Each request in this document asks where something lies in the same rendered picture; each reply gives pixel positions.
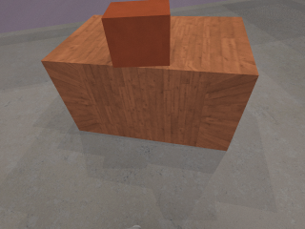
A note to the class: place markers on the pedestal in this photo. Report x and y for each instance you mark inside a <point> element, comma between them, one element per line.
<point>196,101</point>

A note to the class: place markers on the carton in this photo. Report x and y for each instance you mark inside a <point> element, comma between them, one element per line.
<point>138,33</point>

